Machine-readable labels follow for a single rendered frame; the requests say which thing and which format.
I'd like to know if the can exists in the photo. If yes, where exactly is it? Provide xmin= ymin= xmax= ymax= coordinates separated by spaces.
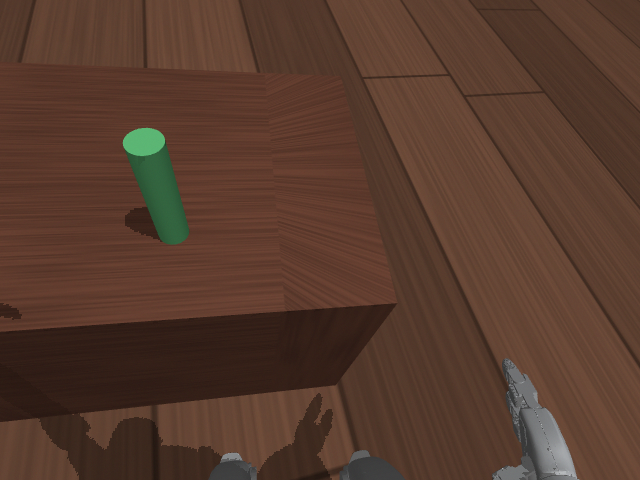
xmin=123 ymin=128 xmax=189 ymax=245

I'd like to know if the right robot hand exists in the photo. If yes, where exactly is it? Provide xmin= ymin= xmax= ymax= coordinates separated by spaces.
xmin=492 ymin=358 xmax=577 ymax=480

